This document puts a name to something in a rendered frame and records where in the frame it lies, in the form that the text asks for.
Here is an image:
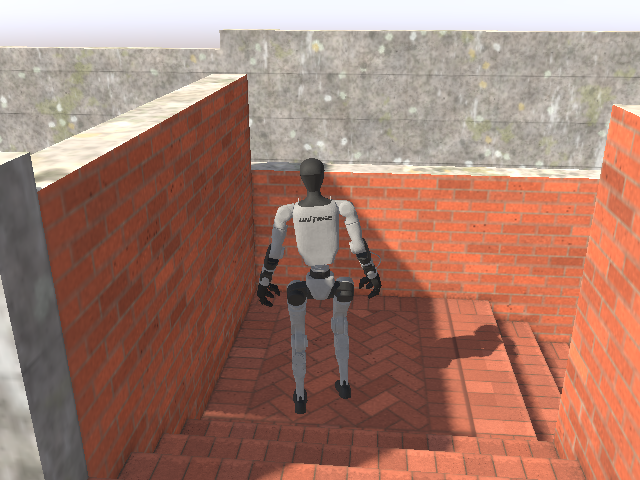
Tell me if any left robot hand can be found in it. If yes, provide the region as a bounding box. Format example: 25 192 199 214
257 283 280 307

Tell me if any right robot upper arm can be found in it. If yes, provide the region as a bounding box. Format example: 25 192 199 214
335 200 366 254

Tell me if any left robot upper arm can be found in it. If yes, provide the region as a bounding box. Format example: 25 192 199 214
269 203 294 260

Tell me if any robot left shin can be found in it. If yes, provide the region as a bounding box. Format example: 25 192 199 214
291 334 306 401

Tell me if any left robot forearm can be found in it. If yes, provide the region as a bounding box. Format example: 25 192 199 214
259 244 279 286

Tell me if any robot right thigh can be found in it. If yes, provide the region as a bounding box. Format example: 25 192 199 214
331 277 354 334

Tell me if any right robot forearm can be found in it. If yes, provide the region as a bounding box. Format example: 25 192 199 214
356 238 378 279

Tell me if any right robot hand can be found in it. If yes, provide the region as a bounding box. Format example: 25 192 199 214
359 273 382 299

